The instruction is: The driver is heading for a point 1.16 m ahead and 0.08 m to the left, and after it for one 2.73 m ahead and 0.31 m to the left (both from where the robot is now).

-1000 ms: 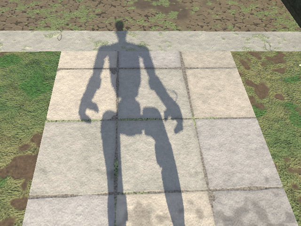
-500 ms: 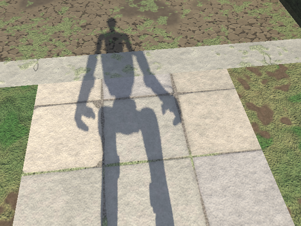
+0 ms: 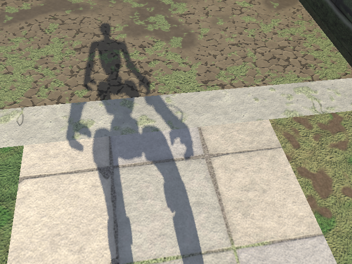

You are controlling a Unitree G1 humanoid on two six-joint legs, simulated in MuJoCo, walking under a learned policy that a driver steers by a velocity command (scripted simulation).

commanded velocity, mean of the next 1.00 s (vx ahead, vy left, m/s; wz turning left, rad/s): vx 0.50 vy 0.00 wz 0.00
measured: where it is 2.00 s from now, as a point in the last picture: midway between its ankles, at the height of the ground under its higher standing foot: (172, 150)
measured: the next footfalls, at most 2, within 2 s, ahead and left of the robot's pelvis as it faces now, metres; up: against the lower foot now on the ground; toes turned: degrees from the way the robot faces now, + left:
right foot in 0.34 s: +0.37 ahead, -0.15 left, +0.00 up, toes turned -2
left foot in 0.88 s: +0.67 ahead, +0.09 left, +0.00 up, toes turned +2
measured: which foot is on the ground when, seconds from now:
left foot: down 0.00-0.34, up 0.36-0.86, down 0.88-1.00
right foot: up 0.00-0.32, down 0.34-0.90, up 0.92-1.00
